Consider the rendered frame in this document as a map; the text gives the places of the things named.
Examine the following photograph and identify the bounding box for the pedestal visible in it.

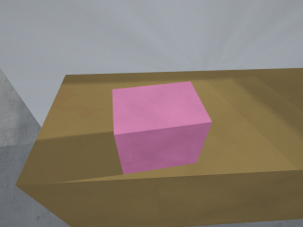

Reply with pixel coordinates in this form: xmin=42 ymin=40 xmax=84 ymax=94
xmin=16 ymin=68 xmax=303 ymax=227

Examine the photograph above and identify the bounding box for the carton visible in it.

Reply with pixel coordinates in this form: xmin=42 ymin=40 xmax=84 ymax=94
xmin=112 ymin=81 xmax=212 ymax=174

